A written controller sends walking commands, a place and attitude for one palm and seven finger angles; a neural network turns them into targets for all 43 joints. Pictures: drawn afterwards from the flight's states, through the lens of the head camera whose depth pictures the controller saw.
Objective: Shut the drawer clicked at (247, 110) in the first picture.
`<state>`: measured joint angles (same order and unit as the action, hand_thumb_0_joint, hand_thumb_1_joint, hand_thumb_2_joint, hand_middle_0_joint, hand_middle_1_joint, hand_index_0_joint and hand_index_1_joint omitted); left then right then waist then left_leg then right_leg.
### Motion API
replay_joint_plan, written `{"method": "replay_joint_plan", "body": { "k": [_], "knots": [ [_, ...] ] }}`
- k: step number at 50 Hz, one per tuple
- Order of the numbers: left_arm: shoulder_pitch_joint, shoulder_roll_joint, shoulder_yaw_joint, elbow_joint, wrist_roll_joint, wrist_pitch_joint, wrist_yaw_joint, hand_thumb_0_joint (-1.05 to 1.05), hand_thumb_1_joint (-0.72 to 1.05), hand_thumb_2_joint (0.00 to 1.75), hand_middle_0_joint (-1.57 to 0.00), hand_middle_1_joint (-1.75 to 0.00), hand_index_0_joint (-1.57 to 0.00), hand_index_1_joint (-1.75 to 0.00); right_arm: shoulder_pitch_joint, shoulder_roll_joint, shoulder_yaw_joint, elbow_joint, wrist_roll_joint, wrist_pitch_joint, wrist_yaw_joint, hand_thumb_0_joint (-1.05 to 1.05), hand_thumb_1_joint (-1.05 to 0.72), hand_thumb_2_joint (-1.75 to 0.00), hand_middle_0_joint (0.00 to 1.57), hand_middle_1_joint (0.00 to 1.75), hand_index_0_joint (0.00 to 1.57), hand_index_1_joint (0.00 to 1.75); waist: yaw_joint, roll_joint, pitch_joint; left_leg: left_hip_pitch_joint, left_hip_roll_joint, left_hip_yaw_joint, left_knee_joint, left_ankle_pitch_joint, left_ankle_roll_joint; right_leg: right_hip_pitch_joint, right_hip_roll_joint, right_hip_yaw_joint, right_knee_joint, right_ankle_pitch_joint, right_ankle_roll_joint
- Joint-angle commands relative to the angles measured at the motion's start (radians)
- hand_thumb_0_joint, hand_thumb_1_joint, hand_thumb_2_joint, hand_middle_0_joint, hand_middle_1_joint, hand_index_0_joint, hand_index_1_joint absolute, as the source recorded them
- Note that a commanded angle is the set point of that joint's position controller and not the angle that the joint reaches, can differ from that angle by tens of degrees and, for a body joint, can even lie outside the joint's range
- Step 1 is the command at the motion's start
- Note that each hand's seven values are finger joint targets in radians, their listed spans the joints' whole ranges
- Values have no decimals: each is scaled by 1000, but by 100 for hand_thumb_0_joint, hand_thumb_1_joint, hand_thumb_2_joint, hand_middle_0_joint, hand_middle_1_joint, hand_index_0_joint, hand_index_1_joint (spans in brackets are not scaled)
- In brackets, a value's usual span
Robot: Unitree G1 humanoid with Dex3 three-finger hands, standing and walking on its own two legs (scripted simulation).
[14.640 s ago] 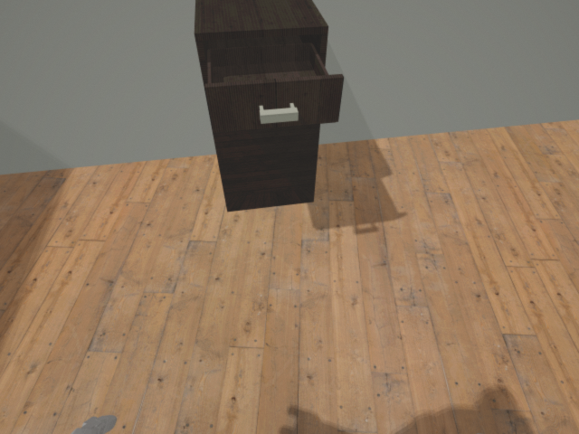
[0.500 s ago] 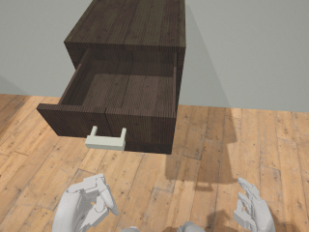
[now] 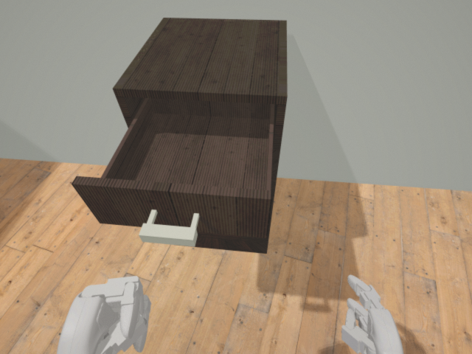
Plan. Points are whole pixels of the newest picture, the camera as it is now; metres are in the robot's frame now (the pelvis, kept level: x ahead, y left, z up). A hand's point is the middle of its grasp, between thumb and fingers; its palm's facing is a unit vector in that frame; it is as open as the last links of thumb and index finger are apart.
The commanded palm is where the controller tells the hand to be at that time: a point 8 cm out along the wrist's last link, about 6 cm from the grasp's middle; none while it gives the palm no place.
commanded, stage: raise the hand and make a fist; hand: left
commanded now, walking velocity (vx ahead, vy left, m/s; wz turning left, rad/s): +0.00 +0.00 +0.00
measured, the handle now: (171, 225) +0.35 +0.16 +0.00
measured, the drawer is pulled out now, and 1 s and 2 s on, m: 0.28 0.28 0.28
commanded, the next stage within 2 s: bring the fist close to the handle in 0.30 s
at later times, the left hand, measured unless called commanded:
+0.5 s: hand (154, 327) +0.15 +0.12 +0.10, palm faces -0.03 -1.00 -0.02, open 3.3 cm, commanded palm +0.12 +0.18 +0.09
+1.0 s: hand (168, 305) +0.19 +0.12 +0.03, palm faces -0.04 -1.00 -0.03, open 3.3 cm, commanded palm +0.17 +0.17 +0.04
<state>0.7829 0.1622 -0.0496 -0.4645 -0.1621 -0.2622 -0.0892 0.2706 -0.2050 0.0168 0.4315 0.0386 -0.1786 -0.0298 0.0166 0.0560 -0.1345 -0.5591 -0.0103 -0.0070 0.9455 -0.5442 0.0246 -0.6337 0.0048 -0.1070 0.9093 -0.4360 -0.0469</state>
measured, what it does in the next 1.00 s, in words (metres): stands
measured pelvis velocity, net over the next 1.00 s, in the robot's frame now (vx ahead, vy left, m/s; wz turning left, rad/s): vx -0.01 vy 0.00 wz -0.01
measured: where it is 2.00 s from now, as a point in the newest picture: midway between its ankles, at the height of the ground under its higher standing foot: outside the picture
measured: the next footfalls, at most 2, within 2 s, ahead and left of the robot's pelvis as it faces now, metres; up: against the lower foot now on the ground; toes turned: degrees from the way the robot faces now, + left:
none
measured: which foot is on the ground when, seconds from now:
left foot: down 0.00-1.00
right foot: down 0.00-1.00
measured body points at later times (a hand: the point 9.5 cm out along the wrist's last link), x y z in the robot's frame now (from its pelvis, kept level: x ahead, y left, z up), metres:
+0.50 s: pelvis -0.01 +0.00 +0.00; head +0.01 -0.01 +0.45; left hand +0.15 +0.17 +0.10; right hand +0.19 -0.21 -0.06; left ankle -0.04 +0.10 -0.69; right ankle +0.01 -0.09 -0.69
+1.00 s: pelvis -0.01 +0.00 -0.02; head +0.05 +0.00 +0.43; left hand +0.19 +0.17 +0.04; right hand +0.16 -0.23 -0.09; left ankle -0.04 +0.10 -0.69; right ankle +0.01 -0.09 -0.69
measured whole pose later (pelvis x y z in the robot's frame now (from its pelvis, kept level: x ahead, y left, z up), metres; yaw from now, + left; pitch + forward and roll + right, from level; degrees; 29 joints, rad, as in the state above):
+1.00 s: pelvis -0.01 +0.00 -0.02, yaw +0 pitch +14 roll -1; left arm 0.55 0.14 -0.08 -0.21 -0.12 -0.33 -0.05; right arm 0.27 -0.23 0.01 0.45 0.01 -0.18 -0.01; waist -0.02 0.04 -0.14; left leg -0.74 -0.01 0.00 1.07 -0.58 0.03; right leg -0.82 0.00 -0.10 1.03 -0.46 -0.05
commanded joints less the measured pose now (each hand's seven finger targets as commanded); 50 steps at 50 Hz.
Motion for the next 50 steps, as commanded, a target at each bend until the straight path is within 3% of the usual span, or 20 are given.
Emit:
{"method": "replay_joint_plan", "body": {
  "k": [1, 5, 8, 12, 16, 19, 23, 25, 29, 34, 36, 40, 43, 46, 50],
  "knots": [
    [54, 8, -25, -213, -6, -102, -16, 0, 90, 90, -140, -160, -140, -160, -96, -108, -43, -167, 4, -86, 4, 0, -90, -90, 20, 30, 20, 30, -23, -90, -61, -46, 8, -27, -127, 332, 8, 169, -26, 69, -136, 260, 30],
    [81, 42, -34, -208, 36, -91, -35, 0, 90, 90, -140, -160, -140, -160, -97, -112, -48, -169, 4, -91, 10, 0, -90, -90, 20, 30, 20, 30, -19, -50, -61, -40, 8, -23, -130, 335, 11, 162, -30, 70, -128, 241, 25],
    [74, 65, 4, -213, 39, -79, -16, 0, 90, 90, -140, -160, -140, -160, -107, -109, -49, -174, 3, -81, 7, 0, -90, -90, 20, 30, 20, 30, -5, -60, -55, -53, 6, -24, -140, 310, 8, 166, -26, 68, -129, 202, 21],
    [54, 38, 12, -239, 13, -94, 15, 0, 90, 90, -140, -160, -140, -160, -105, -100, -44, -187, 3, -78, 4, 0, -90, -90, 20, 30, 20, 30, 0, -60, -50, -55, 5, -21, -145, 274, 5, 152, -19, 61, -130, 156, 21],
    [36, 11, -26, -241, 5, -116, 17, 0, 90, 90, -140, -160, -140, -160, -90, -111, -42, -179, 1, -92, 7, 0, -90, -90, 20, 30, 20, 30, -16, -63, -59, -50, 7, -28, -135, 281, 5, 135, -16, 59, -125, 165, 23],
    [29, 8, -55, -213, 26, -107, 4, 0, 90, 90, -140, -160, -140, -160, -83, -116, -40, -173, -1, -96, 9, 0, -90, -90, 20, 30, 20, 30, -27, -64, -40, -53, 10, -32, -133, 286, 7, 125, -19, 60, -125, 170, 23],
    [8, 34, -33, -130, 49, -74, -9, 0, 90, 90, -140, -160, -140, -160, -95, -125, -42, -170, -2, -77, 3, 0, -90, -90, 20, 30, 20, 30, -30, -112, -11, -94, 5, -31, -129, 246, 9, 114, -20, 71, -133, 135, 23],
    [-22, 39, -10, -107, 45, -69, -8, 0, 90, 90, -140, -160, -140, -160, -95, -123, -40, -173, -2, -68, 0, 0, -90, -90, 20, 30, 20, 30, -26, -103, -13, -107, 0, -25, -124, 233, 5, 112, -22, 79, -132, 117, 22],
    [-96, 37, 12, -126, 29, -100, 15, 0, 90, 90, -140, -160, -140, -160, -84, -120, -36, -177, -9, -69, -1, 0, -90, -90, 20, 30, 20, 30, -22, -61, -74, -98, -3, -25, -108, 247, 3, 106, -18, 74, -106, 130, 20],
    [-156, 21, -5, -95, 20, -164, 20, 0, 90, 90, -140, -160, -140, -160, -62, -123, -38, -153, -16, -88, 4, 0, -90, -90, 20, 30, 20, 30, -38, -48, -126, -109, 1, -30, -70, 292, -1, 88, -15, 71, -68, 188, 18],
    [-159, 3, -32, -55, 19, -164, 6, 0, 90, 90, -140, -160, -140, -160, -63, -129, -38, -152, -16, -90, 10, 0, -90, -90, 20, 30, 20, 30, -46, -45, -117, -128, -1, -30, -60, 284, -2, 71, -18, 72, -63, 188, 20],
    [-160, 23, -15, 31, 40, -128, -1, 0, 90, 90, -140, -160, -140, -160, -64, -140, -44, -154, -15, -70, 11, 0, -90, -90, 20, 30, 20, 30, -44, -88, -117, -170, -2, -25, -49, 264, 0, 66, -21, 81, -58, 171, 21],
    [-202, 49, 19, 32, 46, -116, 16, 0, 90, 90, -140, -160, -140, -160, -70, -140, -46, -160, -18, -59, 8, 0, -90, -90, 20, 30, 20, 30, -33, -84, -140, -184, -4, -23, -43, 277, -1, 79, -22, 84, -44, 190, 17],
    [-224, 28, 19, 4, 36, -141, 40, 0, 90, 90, -140, -160, -140, -160, -61, -130, -45, -165, -21, -56, 12, 0, -90, -90, 20, 30, 20, 30, -25, -64, -185, -180, -6, -22, -33, 307, -5, 85, -21, 79, -15, 235, 14],
    [-251, 15, 15, 39, 36, -193, 57, 0, 90, 90, -140, -160, -140, -160, -55, -128, -48, -144, -29, -58, 16, 0, -90, -90, 20, 30, 20, 30, -37, -67, -203, -211, -3, -20, 6, 314, -7, 52, -21, 83, 14, 256, 15]
  ]
}}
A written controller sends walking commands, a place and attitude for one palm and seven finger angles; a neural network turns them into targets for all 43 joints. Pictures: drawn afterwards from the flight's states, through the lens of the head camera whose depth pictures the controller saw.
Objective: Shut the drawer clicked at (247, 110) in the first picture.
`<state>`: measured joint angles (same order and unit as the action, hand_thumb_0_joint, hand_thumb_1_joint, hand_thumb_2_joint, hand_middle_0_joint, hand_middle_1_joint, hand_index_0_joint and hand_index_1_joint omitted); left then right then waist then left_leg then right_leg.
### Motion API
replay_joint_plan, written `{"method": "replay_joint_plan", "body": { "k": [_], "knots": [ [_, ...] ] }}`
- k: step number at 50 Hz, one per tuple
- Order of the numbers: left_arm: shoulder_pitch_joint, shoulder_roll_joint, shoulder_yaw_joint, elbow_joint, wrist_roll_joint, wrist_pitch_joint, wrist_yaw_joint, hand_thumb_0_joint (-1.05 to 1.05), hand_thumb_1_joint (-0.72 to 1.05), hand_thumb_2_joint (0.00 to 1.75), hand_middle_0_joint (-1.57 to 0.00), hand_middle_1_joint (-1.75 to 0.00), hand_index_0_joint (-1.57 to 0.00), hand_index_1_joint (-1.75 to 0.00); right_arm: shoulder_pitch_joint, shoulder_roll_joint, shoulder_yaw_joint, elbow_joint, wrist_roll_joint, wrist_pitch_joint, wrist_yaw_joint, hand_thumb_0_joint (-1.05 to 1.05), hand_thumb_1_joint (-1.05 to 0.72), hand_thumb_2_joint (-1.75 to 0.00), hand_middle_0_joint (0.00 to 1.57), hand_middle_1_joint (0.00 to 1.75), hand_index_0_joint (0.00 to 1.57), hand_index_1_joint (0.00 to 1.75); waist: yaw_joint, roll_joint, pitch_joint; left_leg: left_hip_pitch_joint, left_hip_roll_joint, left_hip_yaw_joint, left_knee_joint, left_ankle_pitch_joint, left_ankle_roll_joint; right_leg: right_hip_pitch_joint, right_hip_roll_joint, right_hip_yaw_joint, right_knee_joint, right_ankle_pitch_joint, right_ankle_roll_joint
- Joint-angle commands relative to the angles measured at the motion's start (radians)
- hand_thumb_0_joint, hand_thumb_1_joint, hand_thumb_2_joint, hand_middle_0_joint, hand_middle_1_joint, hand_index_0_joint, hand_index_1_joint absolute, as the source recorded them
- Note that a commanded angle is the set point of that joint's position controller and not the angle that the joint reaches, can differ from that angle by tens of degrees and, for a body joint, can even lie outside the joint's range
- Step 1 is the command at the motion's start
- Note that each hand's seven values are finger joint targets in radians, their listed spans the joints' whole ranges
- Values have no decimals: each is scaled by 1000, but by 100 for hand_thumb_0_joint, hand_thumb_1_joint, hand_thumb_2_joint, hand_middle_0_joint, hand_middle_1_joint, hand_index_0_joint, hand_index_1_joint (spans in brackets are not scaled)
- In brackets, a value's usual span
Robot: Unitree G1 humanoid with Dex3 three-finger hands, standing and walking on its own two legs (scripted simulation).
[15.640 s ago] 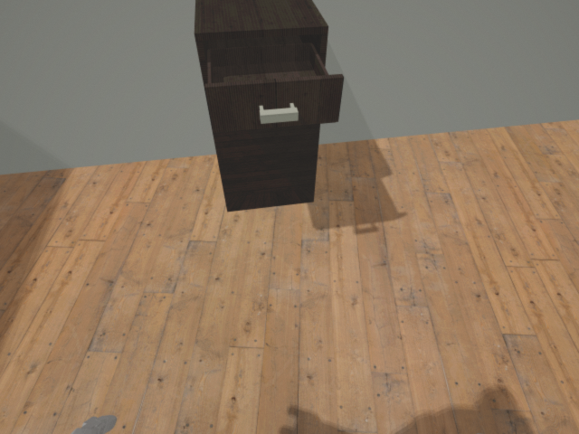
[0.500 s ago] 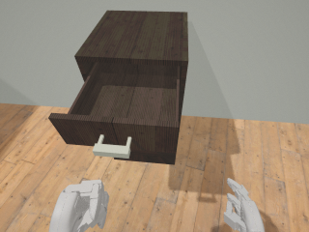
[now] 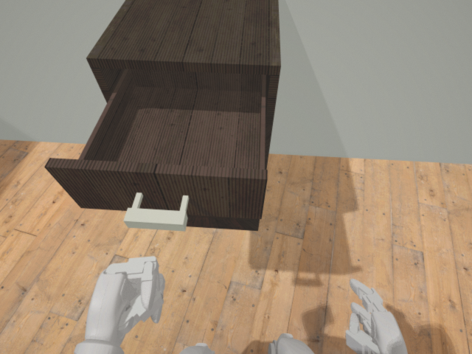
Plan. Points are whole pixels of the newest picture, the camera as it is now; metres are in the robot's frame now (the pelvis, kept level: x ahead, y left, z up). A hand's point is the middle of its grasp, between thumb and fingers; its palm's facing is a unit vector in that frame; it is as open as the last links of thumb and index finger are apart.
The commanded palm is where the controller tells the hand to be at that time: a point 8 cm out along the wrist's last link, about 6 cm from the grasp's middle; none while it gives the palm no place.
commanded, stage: bring the fist close to the handle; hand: left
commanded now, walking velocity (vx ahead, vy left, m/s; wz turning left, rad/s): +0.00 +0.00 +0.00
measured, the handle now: (159, 209) +0.36 +0.16 +0.02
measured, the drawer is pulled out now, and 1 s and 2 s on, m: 0.28 0.28 0.20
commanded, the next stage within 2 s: push the drawer shut in 0.80 s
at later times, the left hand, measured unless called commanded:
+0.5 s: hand (172, 281) +0.24 +0.12 +0.01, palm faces -0.06 -1.00 -0.03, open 3.3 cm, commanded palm +0.21 +0.17 +0.02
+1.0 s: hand (169, 277) +0.24 +0.12 +0.02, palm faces -0.04 -1.00 -0.03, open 3.3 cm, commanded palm +0.23 +0.17 +0.02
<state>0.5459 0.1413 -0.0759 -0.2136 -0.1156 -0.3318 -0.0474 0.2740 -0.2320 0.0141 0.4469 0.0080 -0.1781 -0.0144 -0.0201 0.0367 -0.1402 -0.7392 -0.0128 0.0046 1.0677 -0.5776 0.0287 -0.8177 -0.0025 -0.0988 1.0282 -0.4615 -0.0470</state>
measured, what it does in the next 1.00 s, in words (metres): stands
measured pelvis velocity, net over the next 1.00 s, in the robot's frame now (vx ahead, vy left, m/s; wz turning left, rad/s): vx -0.01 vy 0.00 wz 0.01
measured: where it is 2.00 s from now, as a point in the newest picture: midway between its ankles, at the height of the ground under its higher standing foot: outside the picture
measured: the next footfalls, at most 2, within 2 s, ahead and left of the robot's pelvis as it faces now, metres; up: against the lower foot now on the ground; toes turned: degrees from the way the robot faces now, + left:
none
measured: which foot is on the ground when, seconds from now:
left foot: down 0.00-1.00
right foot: down 0.00-1.00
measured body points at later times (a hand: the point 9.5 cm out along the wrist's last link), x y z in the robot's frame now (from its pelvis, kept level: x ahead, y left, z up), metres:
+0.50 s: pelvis -0.01 +0.00 -0.03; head +0.08 +0.00 +0.41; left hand +0.23 +0.17 +0.01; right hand +0.18 -0.23 -0.11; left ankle -0.03 +0.10 -0.67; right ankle +0.02 -0.09 -0.67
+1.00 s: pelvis -0.01 +0.00 -0.03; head +0.07 +0.00 +0.41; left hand +0.23 +0.17 +0.03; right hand +0.17 -0.23 -0.11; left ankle -0.03 +0.10 -0.67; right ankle +0.02 -0.09 -0.67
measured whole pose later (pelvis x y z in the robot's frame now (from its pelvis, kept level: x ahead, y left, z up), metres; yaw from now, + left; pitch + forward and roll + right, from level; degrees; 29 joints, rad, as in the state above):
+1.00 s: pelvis -0.01 +0.00 -0.03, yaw +0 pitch +19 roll -2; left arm 0.31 0.14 -0.08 -0.06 -0.10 -0.41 -0.01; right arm 0.22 -0.24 0.02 0.45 0.00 -0.12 -0.01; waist -0.02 0.04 -0.17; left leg -0.93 -0.02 0.00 1.22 -0.62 0.03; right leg -1.00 -0.02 -0.11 1.16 -0.49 -0.05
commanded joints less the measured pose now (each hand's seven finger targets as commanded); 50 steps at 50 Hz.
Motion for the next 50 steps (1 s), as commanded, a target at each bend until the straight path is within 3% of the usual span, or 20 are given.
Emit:
{"method": "replay_joint_plan", "body": {
  "k": [1, 3, 5, 8, 10, 14, 17, 20, 23, 25, 27, 28, 30, 33, 35, 39, 41, 47, 50],
  "knots": [
    [-36, 29, 32, -189, -9, -132, 12, 0, 90, 90, -140, -160, -140, -160, -58, -105, -45, -154, 2, -58, 3, 0, -90, -90, 20, 30, 20, 30, -12, -63, -180, -44, 1, -34, -107, 334, -11, 210, -12, 73, -100, 269, 17],
    [-73, 23, 9, -159, 2, -139, 0, 0, 90, 90, -140, -160, -140, -160, -61, -114, -43, -146, -1, -57, 5, 0, -90, -90, 20, 30, 20, 30, -26, -59, -164, -68, 2, -40, -92, 316, -9, 176, -13, 73, -89, 239, 14],
    [-51, 32, 19, -119, 4, -132, -16, 0, 90, 90, -140, -160, -140, -160, -56, -118, -49, -148, 0, -51, 6, 0, -90, -90, 20, 30, 20, 30, -18, -74, -195, -85, 2, -37, -79, 306, -10, 178, -15, 79, -78, 232, 16],
    [-80, 64, 42, -114, 10, -115, -27, 0, 90, 90, -140, -160, -140, -160, -65, -122, -50, -155, 3, -38, 4, 0, -90, -90, 20, 30, 20, 30, -11, -46, -220, -94, -1, -33, -69, 308, -9, 177, -17, 85, -67, 233, 13],
    [-101, 54, 39, -151, 3, -118, -21, 0, 90, 90, -140, -160, -140, -160, -61, -115, -50, -162, 2, -34, 5, 0, -90, -90, 20, 30, 20, 30, 2, -10, -274, -74, -3, -33, -65, 348, -11, 192, -19, 82, -48, 275, 10],
    [-145, 44, 52, -131, -6, -135, 11, 0, 90, 90, -140, -160, -140, -160, -59, -110, -48, -150, -3, -27, 3, 0, -90, -90, 20, 30, 20, 30, -7, -50, -271, -99, 0, -39, -41, 358, -13, 167, -14, 75, -27, 293, 11],
    [-197, 8, 12, -74, 1, -149, 14, 0, 90, 90, -140, -160, -140, -160, -71, -112, -43, -143, -6, -24, 8, 0, -90, -90, 20, 30, 20, 30, -26, -58, -230, -142, -2, -41, -22, 298, -12, 109, -14, 75, -20, 227, 14],
    [-262, 33, 26, 13, 16, -147, 2, 0, 90, 90, -140, -160, -140, -160, -71, -123, -45, -130, -7, -15, 7, 0, -90, -90, 20, 30, 20, 30, -37, -79, -221, -194, -3, -38, 5, 244, -8, 77, -17, 89, -14, 166, 16],
    [-276, 71, 40, -66, 16, -138, -10, 0, 90, 90, -140, -160, -140, -160, -74, -127, -48, -150, -3, -7, 7, 0, -90, -90, 20, 30, 20, 30, -4, 3, -321, -127, -4, -40, -19, 298, -9, 120, -18, 85, -3, 205, 7],
    [-247, 77, 54, -122, 2, -125, -8, 0, 90, 90, -140, -160, -140, -160, -63, -120, -49, -160, 2, 0, 7, 0, -90, -90, 20, 30, 20, 30, 14, 24, -388, -76, -4, -37, -34, 371, -12, 178, -20, 83, -4, 285, 7],
    [-235, 64, 48, -149, -15, -112, 6, 0, 90, 90, -140, -160, -140, -160, -57, -115, -45, -167, 4, 5, 6, 0, -90, -90, 20, 30, 20, 30, 10, 5, -385, -68, -4, -38, -42, 388, -12, 200, -19, 79, -14, 313, 10],
    [-205, 63, 55, -119, -17, -102, 14, 0, 90, 90, -140, -160, -140, -160, -55, -116, -44, -165, 4, 9, 5, 0, -90, -90, 20, 30, 20, 30, 5, -34, -362, -84, -3, -42, -43, 381, -11, 200, -14, 76, -20, 313, 11],
    [-220, 34, 35, -72, -17, -95, 23, 0, 90, 90, -140, -160, -140, -160, -58, -115, -40, -155, 5, 15, 4, 0, -90, -90, 20, 30, 20, 30, -20, -84, -288, -131, -1, -40, -39, 321, -9, 173, -14, 77, -33, 271, 18],
    [-201, 22, 19, -4, -1, -97, 22, 0, 90, 90, -140, -160, -140, -160, -70, -120, -40, -152, 3, 16, 5, 0, -90, -90, 20, 30, 20, 30, -31, -124, -203, -180, 0, -41, -38, 251, -6, 129, -15, 81, -49, 184, 18],
    [-214, 18, 1, -17, 7, -106, 11, 0, 90, 90, -140, -160, -140, -160, -73, -121, -41, -159, 3, 16, 8, 0, -90, -90, 20, 30, 20, 30, -29, -89, -214, -176, -4, -38, -35, 229, -6, 115, -19, 87, -47, 154, 17],
    [-242, 72, 34, -93, 10, -133, 3, 0, 90, 90, -140, -160, -140, -160, -69, -122, -43, -163, 0, 15, 5, 0, -90, -90, 20, 30, 20, 30, -9, -6, -277, -127, -4, -40, -38, 277, -10, 125, -19, 85, -26, 192, 7],
    [-254, 59, 23, -128, 9, -150, 13, 0, 90, 90, -140, -160, -140, -160, -68, -116, -41, -166, -1, 12, 5, 0, -90, -90, 20, 30, 20, 30, -9, 19, -293, -98, -2, -45, -42, 302, -12, 115, -17, 74, -17, 203, 7],
    [-333, 30, 2, -40, 14, -142, 42, 0, 90, 90, -140, -160, -140, -160, -67, -124, -38, -140, -4, 14, 4, 0, -90, -90, 20, 30, 20, 30, -43, -39, -242, -133, 2, -56, -26, 259, -12, 62, -12, 65, -18, 161, 14],
    [-367, 27, -12, 17, 28, -112, 31, 0, 90, 90, -140, -160, -140, -160, -64, -131, -38, -140, -1, 22, 5, 0, -90, -90, 20, 30, 20, 30, -44, -52, -243, -141, 1, -57, -30, 241, -9, 63, -14, 65, -23, 140, 14]
  ]
}}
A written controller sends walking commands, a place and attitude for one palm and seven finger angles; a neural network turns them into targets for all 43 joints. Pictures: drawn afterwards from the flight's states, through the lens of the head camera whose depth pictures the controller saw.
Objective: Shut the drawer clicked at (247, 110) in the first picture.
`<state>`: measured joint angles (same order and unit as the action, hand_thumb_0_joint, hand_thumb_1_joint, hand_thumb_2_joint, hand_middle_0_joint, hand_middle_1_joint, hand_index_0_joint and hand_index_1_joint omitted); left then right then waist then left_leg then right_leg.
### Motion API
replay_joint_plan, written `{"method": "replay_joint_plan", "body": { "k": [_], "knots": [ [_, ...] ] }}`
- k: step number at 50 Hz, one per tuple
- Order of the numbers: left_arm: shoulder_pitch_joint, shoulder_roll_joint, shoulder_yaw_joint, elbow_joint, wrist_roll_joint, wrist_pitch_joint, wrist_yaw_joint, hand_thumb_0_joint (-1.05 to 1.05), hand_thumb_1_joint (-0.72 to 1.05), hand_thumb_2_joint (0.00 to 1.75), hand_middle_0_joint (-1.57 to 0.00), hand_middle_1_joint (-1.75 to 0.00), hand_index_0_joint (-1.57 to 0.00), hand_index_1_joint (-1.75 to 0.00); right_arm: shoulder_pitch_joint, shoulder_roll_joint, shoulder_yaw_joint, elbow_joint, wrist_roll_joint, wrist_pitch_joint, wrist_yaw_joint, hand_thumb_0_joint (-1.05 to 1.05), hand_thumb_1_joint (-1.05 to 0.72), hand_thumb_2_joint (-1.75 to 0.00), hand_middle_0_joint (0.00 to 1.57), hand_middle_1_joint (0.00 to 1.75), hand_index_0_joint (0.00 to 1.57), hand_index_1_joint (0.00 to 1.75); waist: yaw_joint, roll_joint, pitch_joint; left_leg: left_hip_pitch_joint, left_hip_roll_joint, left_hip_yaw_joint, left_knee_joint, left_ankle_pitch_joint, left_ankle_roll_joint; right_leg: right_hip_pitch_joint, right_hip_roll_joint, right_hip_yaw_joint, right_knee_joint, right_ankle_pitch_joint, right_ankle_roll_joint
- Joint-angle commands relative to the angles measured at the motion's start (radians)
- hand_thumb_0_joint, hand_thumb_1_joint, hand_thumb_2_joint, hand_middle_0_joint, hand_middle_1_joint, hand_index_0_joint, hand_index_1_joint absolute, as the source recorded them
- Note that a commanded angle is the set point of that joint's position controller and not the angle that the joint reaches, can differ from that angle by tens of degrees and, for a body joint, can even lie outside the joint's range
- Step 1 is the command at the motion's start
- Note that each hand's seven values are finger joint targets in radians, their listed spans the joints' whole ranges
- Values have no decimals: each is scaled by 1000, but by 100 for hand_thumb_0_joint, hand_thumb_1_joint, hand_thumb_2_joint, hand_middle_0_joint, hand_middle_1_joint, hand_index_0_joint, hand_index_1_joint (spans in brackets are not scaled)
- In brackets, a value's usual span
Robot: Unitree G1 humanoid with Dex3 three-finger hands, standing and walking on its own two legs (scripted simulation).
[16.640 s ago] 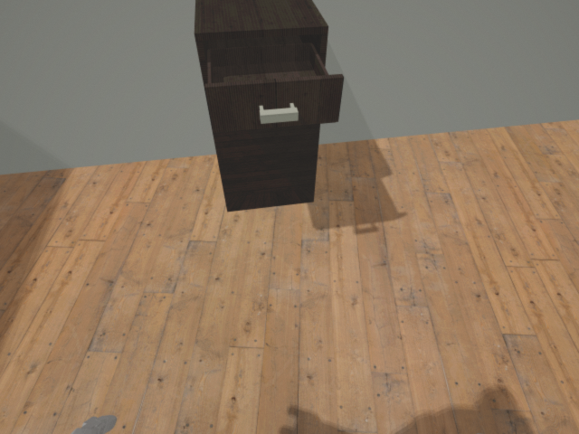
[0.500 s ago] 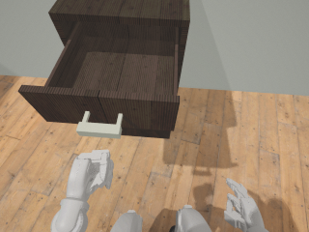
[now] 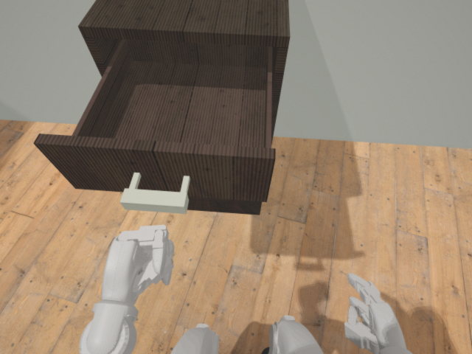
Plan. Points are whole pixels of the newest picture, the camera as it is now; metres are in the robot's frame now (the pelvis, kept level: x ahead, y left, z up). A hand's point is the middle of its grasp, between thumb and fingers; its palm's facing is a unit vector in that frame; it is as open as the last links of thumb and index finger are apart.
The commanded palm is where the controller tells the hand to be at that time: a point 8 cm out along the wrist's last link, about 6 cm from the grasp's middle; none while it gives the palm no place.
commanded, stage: push the drawer shut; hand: left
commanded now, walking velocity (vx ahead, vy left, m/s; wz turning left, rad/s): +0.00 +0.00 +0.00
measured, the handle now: (158, 190) +0.37 +0.15 +0.04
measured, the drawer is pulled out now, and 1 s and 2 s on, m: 0.28 0.20 0.08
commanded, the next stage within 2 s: none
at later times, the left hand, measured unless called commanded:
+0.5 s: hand (178, 233) +0.30 +0.11 +0.04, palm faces -0.07 -1.00 -0.04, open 3.1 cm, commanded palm +0.29 +0.16 +0.05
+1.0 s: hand (184, 193) +0.37 +0.11 +0.04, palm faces -0.06 -1.00 -0.05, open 3.0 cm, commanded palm +0.36 +0.16 +0.05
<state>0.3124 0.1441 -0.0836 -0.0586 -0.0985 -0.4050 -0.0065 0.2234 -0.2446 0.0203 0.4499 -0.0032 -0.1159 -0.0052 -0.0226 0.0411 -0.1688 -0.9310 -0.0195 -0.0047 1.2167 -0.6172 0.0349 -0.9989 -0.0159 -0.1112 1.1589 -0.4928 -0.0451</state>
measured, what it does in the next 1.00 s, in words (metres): stands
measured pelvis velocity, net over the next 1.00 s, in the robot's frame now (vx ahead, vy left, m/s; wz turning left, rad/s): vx -0.01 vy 0.00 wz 0.00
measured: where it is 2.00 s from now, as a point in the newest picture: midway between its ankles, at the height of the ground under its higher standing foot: outside the picture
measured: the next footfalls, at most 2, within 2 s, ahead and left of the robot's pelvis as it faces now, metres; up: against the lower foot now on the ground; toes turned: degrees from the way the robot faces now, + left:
none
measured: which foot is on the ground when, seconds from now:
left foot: down 0.00-1.00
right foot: down 0.00-1.00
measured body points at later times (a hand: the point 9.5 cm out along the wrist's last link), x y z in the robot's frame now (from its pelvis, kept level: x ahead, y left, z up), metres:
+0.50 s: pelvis +0.00 +0.00 +0.01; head +0.09 +0.00 +0.45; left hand +0.30 +0.16 +0.05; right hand +0.16 -0.24 -0.09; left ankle -0.02 +0.10 -0.64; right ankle +0.04 -0.10 -0.64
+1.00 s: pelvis -0.01 +0.00 +0.01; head +0.09 +0.00 +0.45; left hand +0.37 +0.16 +0.05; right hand +0.11 -0.25 -0.10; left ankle -0.02 +0.10 -0.64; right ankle +0.04 -0.10 -0.64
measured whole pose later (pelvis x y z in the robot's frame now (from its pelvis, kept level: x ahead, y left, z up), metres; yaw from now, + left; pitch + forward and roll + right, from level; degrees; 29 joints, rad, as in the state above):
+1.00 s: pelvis -0.01 +0.00 +0.01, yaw +0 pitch +20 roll -1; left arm -0.32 0.17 0.04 0.52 -0.11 -0.39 -0.01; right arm 0.23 -0.25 0.03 0.59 0.00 -0.06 -0.01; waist -0.07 0.03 -0.14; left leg -0.94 -0.02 0.01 1.16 -0.56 0.04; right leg -1.01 -0.02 -0.10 1.10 -0.43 -0.04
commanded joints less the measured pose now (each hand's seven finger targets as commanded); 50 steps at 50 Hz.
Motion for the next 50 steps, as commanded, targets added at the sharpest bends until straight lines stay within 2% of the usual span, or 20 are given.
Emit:
{"method": "replay_joint_plan", "body": {
  "k": [1, 5, 7, 8, 11, 14, 21, 27, 28, 31, 33, 35, 36, 38, 42, 44, 45, 48, 49, 50],
  "knots": [
    [-156, 31, 0, -138, 9, -29, -15, 0, 90, 90, -140, -160, -140, -160, -13, -119, -46, -144, 10, -37, -6, 0, -90, -90, 20, 30, 20, 30, -37, -52, -239, 51, 4, -41, -176, 287, -13, 266, -3, 87, -158, 185, 13],
    [-202, 71, 56, -142, -1, -1, -12, 0, 90, 90, -140, -160, -140, -160, -7, -119, -44, -149, 13, -24, -11, 0, -90, -90, 20, 30, 20, 30, -12, -48, -295, 70, 1, -35, -192, 333, -15, 333, -4, 93, -159, 244, 11],
    [-254, 58, 54, -156, -11, 0, -1, 0, 90, 90, -140, -160, -140, -160, -7, -113, -42, -143, 12, -23, -11, 0, -90, -90, 20, 30, 20, 30, -17, -32, -303, 87, 1, -34, -195, 348, -16, 336, -5, 91, -161, 263, 13],
    [-273, 82, 80, -146, -11, -3, 9, 0, 90, 90, -140, -160, -140, -160, -8, -116, -41, -136, 11, -21, -14, 0, -90, -90, 20, 30, 20, 30, -18, -40, -301, 83, 3, -33, -191, 352, -15, 338, -3, 93, -163, 267, 12],
    [-292, 37, 52, -102, -15, -13, 17, 0, 90, 90, -140, -160, -140, -160, -2, -110, -39, -118, 8, -23, -8, 0, -90, -90, 20, 30, 20, 30, -26, -46, -288, 87, 4, -36, -197, 369, -19, 337, -3, 87, -161, 293, 13],
    [-293, 33, 49, -23, -7, -11, 6, 0, 90, 90, -140, -160, -140, -160, 5, -118, -43, -104, 9, -18, -3, 0, -90, -90, 20, 30, 20, 30, -34, -71, -266, 71, 6, -33, -199, 364, -18, 334, -4, 88, -167, 297, 14],
    [-424, 36, 28, -35, 1, -25, -2, 0, 90, 90, -140, -160, -140, -160, 5, -122, -48, -84, 9, -11, -3, 0, -90, -90, 20, 30, 20, 30, -45, -25, -285, 117, 9, -41, -208, 382, -21, 306, -7, 82, -164, 292, 12],
    [-526, 30, 28, 12, 2, -43, 13, 0, 90, 90, -140, -160, -140, -160, 3, -123, -50, -60, 7, -7, -3, 0, -90, -90, 20, 30, 20, 30, -56, -39, -299, 115, 8, -42, -204, 363, -17, 303, -9, 86, -168, 274, 15],
    [-538, 61, 56, 33, 4, -43, 17, 0, 90, 90, -140, -160, -140, -160, 4, -127, -50, -56, 8, -3, -5, 0, -90, -90, 20, 30, 20, 30, -57, -50, -295, 103, 9, -42, -200, 356, -15, 301, -7, 89, -171, 265, 14],
    [-623, 53, 56, 85, 1, -45, 15, 0, 90, 90, -140, -160, -140, -160, -2, -125, -46, -40, 8, 1, -6, 0, -90, -90, 20, 30, 20, 30, -63, -41, -291, 93, 5, -40, -205, 311, -13, 298, -9, 96, -181, 222, 17],
    [-680, 85, 83, 123, -1, -43, 16, 0, 90, 90, -140, -160, -140, -160, -4, -131, -44, -31, 9, 5, -10, 0, -90, -90, 20, 30, 20, 30, -66, -47, -282, 74, 5, -41, -208, 286, -11, 295, -7, 100, -189, 192, 16],
    [-738, 84, 89, 158, -3, -42, 13, 0, 90, 90, -140, -160, -140, -160, -6, -131, -43, -21, 12, 9, -13, 0, -90, -90, 20, 30, 20, 30, -72, -38, -290, 85, 6, -41, -212, 275, -11, 285, -8, 100, -190, 181, 18],
    [-770, 73, 81, 161, -8, -42, 10, 0, 90, 90, -140, -160, -140, -160, -4, -130, -42, -19, 11, 8, -13, 0, -90, -90, 20, 30, 20, 30, -72, -23, -301, 92, 4, -43, -216, 271, -13, 286, -9, 99, -191, 175, 17],
    [-771, 115, 130, 206, -13, -39, 11, 0, 90, 90, -140, -160, -140, -160, 4, -136, -43, -12, 11, 10, -13, 0, -90, -90, 20, 30, 20, 30, -61, -25, -319, 90, 4, -41, -220, 286, -13, 301, -6, 98, -191, 185, 15],
    [-856, 92, 121, 266, -22, -38, 5, 0, 90, 90, -140, -160, -140, -160, 10, -134, -43, 1, 13, 15, -12, 0, -90, -90, 20, 30, 20, 30, -72, -18, -324, 97, 3, -38, -226, 281, -16, 301, -6, 101, -200, 188, 17],
    [-897, 106, 143, 323, -24, -39, 7, 0, 90, 90, -140, -160, -140, -160, 21, -138, -41, 12, 11, 18, -13, 0, -90, -90, 20, 30, 20, 30, -82, -58, -310, 71, 4, -41, -230, 259, -13, 298, -4, 100, -205, 168, 20],
    [-914, 112, 154, 346, -24, -40, 7, 0, 90, 90, -140, -160, -140, -160, 22, -139, -41, 12, 12, 20, -13, 0, -90, -90, 20, 30, 20, 30, -77, -51, -304, 60, 2, -35, -230, 250, -13, 303, -3, 107, -209, 159, 19],
    [-973, 123, 170, 403, -22, -52, 10, 0, 90, 90, -140, -160, -140, -160, 38, -143, -44, 23, 9, 21, -12, 0, -90, -90, 20, 30, 20, 30, -87, -50, -308, 56, 2, -35, -232, 255, -11, 300, -1, 105, -208, 166, 19],
    [-995, 126, 176, 408, -19, -60, 9, 0, 90, 90, -140, -160, -140, -160, 48, -143, -44, 28, 8, 22, -11, 0, -90, -90, 20, 30, 20, 30, -87, -53, -330, 65, 2, -36, -232, 270, -12, 306, 0, 106, -202, 186, 19],
    [-999, 125, 183, 417, -19, -64, 9, 0, 90, 90, -140, -160, -140, -160, 52, -143, -47, 29, 6, 23, -9, 0, -90, -90, 20, 30, 20, 30, -79, -26, -346, 70, 1, -32, -234, 282, -15, 312, -1, 106, -198, 199, 18]
  ]
}}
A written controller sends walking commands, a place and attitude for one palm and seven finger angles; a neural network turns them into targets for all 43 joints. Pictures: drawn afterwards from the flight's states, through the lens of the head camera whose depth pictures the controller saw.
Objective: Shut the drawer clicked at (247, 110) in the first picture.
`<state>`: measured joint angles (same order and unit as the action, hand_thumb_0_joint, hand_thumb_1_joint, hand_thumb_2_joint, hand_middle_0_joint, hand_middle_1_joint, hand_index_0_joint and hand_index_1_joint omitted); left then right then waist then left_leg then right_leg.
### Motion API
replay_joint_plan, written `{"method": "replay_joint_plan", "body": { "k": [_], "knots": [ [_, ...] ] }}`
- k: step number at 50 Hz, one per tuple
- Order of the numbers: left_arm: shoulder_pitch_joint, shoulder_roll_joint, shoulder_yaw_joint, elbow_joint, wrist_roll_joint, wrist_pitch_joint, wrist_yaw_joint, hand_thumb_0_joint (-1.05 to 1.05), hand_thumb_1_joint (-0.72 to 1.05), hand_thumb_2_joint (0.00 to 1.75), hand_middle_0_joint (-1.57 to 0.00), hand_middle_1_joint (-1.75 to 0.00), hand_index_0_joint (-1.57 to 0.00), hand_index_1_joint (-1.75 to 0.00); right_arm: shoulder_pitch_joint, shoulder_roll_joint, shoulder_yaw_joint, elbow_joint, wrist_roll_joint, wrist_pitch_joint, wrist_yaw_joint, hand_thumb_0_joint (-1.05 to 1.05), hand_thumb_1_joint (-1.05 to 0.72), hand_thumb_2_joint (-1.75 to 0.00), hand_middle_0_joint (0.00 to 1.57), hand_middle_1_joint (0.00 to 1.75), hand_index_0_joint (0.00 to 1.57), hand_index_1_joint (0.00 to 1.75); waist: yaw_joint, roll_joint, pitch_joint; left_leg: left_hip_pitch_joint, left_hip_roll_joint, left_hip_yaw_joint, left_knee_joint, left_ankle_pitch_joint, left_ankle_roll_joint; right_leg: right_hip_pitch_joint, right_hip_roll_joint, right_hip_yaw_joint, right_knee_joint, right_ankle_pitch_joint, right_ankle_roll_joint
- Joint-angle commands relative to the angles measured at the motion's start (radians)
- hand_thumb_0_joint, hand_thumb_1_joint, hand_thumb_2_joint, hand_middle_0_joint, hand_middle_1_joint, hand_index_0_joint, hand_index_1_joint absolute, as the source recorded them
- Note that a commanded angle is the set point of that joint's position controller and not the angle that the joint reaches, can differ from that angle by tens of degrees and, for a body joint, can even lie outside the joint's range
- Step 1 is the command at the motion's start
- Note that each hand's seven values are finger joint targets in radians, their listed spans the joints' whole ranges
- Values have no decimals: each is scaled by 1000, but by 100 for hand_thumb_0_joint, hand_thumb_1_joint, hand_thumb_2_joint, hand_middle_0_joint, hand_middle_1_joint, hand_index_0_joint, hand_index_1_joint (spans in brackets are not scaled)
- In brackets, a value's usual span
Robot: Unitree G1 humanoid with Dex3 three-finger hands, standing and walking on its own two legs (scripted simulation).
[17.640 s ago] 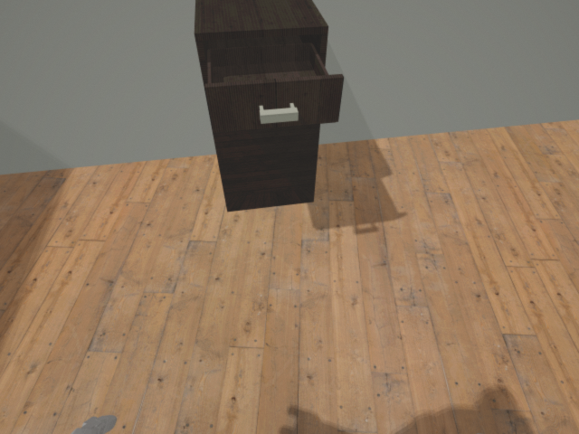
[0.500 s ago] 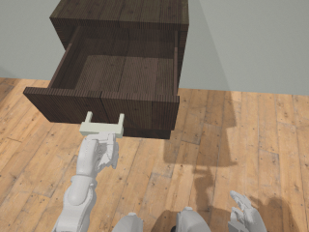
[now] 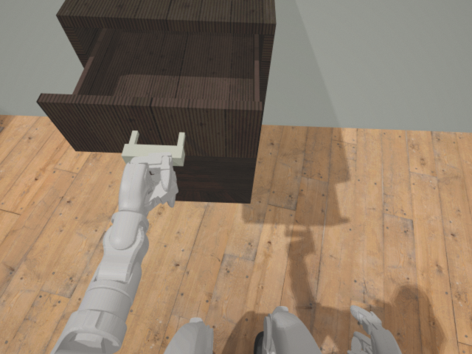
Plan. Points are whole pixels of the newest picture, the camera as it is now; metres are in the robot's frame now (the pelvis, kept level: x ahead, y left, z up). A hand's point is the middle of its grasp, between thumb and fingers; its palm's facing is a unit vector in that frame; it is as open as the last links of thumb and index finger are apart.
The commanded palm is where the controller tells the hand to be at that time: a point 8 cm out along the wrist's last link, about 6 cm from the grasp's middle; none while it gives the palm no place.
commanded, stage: push the drawer shut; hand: left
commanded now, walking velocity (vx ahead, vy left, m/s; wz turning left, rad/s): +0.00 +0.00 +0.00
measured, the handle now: (156, 145) +0.47 +0.15 +0.04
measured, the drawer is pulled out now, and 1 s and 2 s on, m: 0.20 0.08 0.00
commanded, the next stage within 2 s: pull the fist back off the drawer in 1.84 s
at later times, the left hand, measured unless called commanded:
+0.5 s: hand (180, 150) +0.46 +0.10 +0.03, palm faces -0.04 -1.00 -0.04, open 3.0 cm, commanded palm +0.43 +0.15 +0.04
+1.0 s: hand (183, 127) +0.51 +0.10 +0.04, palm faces -0.03 -1.00 -0.04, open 3.0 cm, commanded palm +0.49 +0.15 +0.04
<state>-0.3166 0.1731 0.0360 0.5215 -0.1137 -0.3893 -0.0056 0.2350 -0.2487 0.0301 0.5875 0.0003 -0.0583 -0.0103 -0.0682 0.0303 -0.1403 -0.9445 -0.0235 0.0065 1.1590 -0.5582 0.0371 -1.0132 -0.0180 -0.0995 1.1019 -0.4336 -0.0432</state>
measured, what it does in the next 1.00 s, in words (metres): stands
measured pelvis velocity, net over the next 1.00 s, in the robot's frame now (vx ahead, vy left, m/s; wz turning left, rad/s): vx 0.00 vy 0.00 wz -0.03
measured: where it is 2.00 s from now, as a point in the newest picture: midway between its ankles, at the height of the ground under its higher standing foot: outside the picture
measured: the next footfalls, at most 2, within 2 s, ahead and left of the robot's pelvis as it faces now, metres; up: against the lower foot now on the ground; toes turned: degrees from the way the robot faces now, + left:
none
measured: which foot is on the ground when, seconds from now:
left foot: down 0.00-1.00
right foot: down 0.00-1.00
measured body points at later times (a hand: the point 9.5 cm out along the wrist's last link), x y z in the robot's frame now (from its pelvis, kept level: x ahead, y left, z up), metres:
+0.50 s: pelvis +0.01 +0.00 +0.00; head +0.13 +0.00 +0.43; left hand +0.45 +0.16 +0.04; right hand +0.07 -0.26 -0.12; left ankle +0.00 +0.10 -0.65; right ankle +0.05 -0.10 -0.65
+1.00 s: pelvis +0.00 +0.00 -0.01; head +0.15 +0.01 +0.42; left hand +0.51 +0.16 +0.04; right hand +0.03 -0.26 -0.13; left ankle +0.00 +0.10 -0.65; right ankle +0.05 -0.10 -0.65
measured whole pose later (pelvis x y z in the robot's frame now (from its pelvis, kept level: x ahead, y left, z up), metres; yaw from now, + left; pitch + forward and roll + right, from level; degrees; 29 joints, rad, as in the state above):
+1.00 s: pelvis +0.00 +0.00 -0.01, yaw -1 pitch +26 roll -1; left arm -0.87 0.31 0.27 1.11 -0.05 -0.49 -0.03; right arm 0.32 -0.26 0.02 0.64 -0.04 0.00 0.02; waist -0.17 0.03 -0.13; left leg -1.08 -0.01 0.02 1.19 -0.56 0.04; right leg -1.15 0.00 -0.09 1.12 -0.42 -0.04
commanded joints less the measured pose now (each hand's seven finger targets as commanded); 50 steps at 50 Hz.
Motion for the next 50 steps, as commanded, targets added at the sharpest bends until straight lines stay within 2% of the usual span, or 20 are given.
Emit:
{"method": "replay_joint_plan", "body": {
  "k": [1, 2, 10, 13, 16, 17, 20, 23, 25, 27, 28, 29, 30, 33, 36, 38, 41, 45, 47, 50],
  "knots": [
    [-387, 96, 61, -148, -2, -84, 8, 0, 90, 90, -140, -160, -140, -160, 47, -139, -57, -103, 4, -32, -2, 0, -90, -90, 20, 30, 20, 30, -41, -34, -378, 91, 7, -46, -177, 231, -18, 325, 2, 91, -140, 150, 17],
    [-401, 87, 58, -128, -1, -87, 8, 0, 90, 90, -140, -160, -140, -160, 50, -138, -59, -101, 2, -30, -1, 0, -90, -90, 20, 30, 20, 30, -40, -7, -372, 93, 6, -43, -178, 231, -19, 318, 2, 92, -142, 150, 16],
    [-496, 105, 90, -32, 11, -109, 15, 0, 90, 90, -140, -160, -140, -160, 104, -145, -69, -74, -6, -11, 12, 0, -90, -90, 20, 30, 20, 30, -55, -13, -408, 106, 11, -41, -174, 297, -20, 322, 10, 91, -128, 224, 18],
    [-547, 157, 134, 13, 18, -119, 19, 0, 90, 90, -140, -160, -140, -160, 119, -151, -69, -65, -8, -6, 12, 0, -90, -90, 20, 30, 20, 30, -61, -24, -392, 73, 9, -37, -171, 286, -17, 330, 12, 96, -128, 225, 17],
    [-589, 135, 127, 61, 19, -127, 14, 0, 90, 90, -140, -160, -140, -160, 129, -145, -67, -56, -10, 0, 15, 0, -90, -90, 20, 30, 20, 30, -74, -15, -403, 80, 8, -29, -168, 286, -16, 327, 13, 101, -134, 234, 20],
    [-610, 164, 155, 75, 18, -131, 16, 0, 90, 90, -140, -160, -140, -160, 137, -148, -69, -49, -11, 1, 14, 0, -90, -90, 20, 30, 20, 30, -75, -34, -403, 68, 9, -29, -165, 291, -16, 332, 12, 101, -131, 241, 21],
    [-615, 180, 172, 70, 17, -144, 3, 0, 90, 90, -140, -160, -140, -160, 146, -146, -70, -56, -13, 3, 18, 0, -90, -90, 20, 30, 20, 30, -58, 14, -457, 91, 8, -26, -164, 332, -19, 352, 13, 106, -117, 284, 18],
    [-641, 173, 161, 68, 15, -148, -5, 0, 90, 90, -140, -160, -140, -160, 166, -147, -73, -56, -16, 8, 23, 0, -90, -90, 20, 30, 20, 30, -67, 42, -496, 143, 15, -35, -159, 404, -25, 336, 18, 95, -101, 331, 16],
    [-631, 181, 178, 84, 14, -147, -7, 0, 90, 90, -140, -160, -140, -160, 175, -148, -74, -50, -17, 14, 28, 0, -90, -90, 20, 30, 20, 30, -61, 28, -491, 144, 18, -34, -158, 426, -28, 342, 20, 95, -104, 347, 16],
    [-646, 167, 170, 107, 13, -145, -8, 0, 90, 90, -140, -160, -140, -160, 176, -146, -73, -51, -16, 18, 30, 0, -90, -90, 20, 30, 20, 30, -72, 1, -469, 110, 15, -26, -157, 396, -22, 356, 22, 100, -114, 343, 19],
    [-665, 198, 193, 120, 15, -148, -5, 0, 90, 90, -140, -160, -140, -160, 183, -152, -73, -48, -17, 19, 28, 0, -90, -90, 20, 30, 20, 30, -78, -31, -458, 96, 17, -33, -157, 391, -20, 356, 24, 97, -109, 342, 18],
    [-671, 176, 180, 142, 17, -147, -6, 0, 90, 90, -140, -160, -140, -160, 183, -148, -72, -47, -17, 20, 29, 0, -90, -90, 20, 30, 20, 30, -82, -19, -442, 85, 13, -26, -156, 375, -17, 350, 24, 103, -116, 335, 20],
    [-695, 203, 204, 147, 19, -152, -2, 0, 90, 90, -140, -160, -140, -160, 188, -150, -73, -44, -17, 22, 28, 0, -90, -90, 20, 30, 20, 30, -83, -45, -436, 65, 14, -26, -155, 361, -16, 357, 23, 103, -115, 329, 21],
    [-765, 241, 226, 194, 30, -163, -2, 0, 90, 90, -140, -160, -140, -160, 196, -152, -70, -33, -20, 23, 24, 0, -90, -90, 20, 30, 20, 30, -92, -23, -412, 31, 9, -20, -146, 314, -12, 339, 22, 114, -117, 293, 21],
    [-841, 229, 214, 215, 39, -179, -5, 0, 90, 90, -140, -160, -140, -160, 201, -148, -68, -23, -26, 26, 25, 0, -90, -90, 20, 30, 20, 30, -105, 28, -448, 72, 9, -26, -139, 334, -14, 305, 21, 110, -109, 288, 21],
    [-877, 271, 237, 244, 41, -183, -11, 0, 90, 90, -140, -160, -140, -160, 212, -156, -67, -20, -28, 29, 23, 0, -90, -90, 20, 30, 20, 30, -112, 10, -456, 60, 10, -31, -133, 329, -12, 307, 23, 111, -104, 285, 20],
    [-940, 259, 224, 301, 49, -181, -18, 0, 90, 90, -140, -160, -140, -160, 215, -156, -64, -14, -29, 34, 25, 0, -90, -90, 20, 30, 20, 30, -125, 41, -459, 63, 9, -36, -131, 307, -14, 272, 23, 107, -107, 249, 21],
    [-1045, 295, 239, 341, 56, -181, -17, 0, 90, 90, -140, -160, -140, -160, 233, -165, -60, -6, -36, 42, 23, 0, -90, -90, 20, 30, 20, 30, -151, 62, -491, 74, 12, -48, -119, 307, -10, 238, 26, 105, -103, 232, 22],
    [-1056, 325, 263, 353, 62, -183, -16, 0, 90, 90, -140, -160, -140, -160, 242, -169, -59, -7, -40, 46, 24, 0, -90, -90, 20, 30, 20, 30, -142, 63, -517, 77, 13, -52, -115, 321, -12, 244, 27, 103, -95, 239, 20],
    [-1069, 332, 275, 393, 60, -178, -19, 0, 90, 90, -140, -160, -140, -160, 260, -174, -57, -6, -45, 55, 30, 0, -90, -90, 20, 30, 20, 30, -154, 55, -532, 80, 16, -56, -106, 348, -11, 240, 32, 101, -94, 262, 21]
  ]
}}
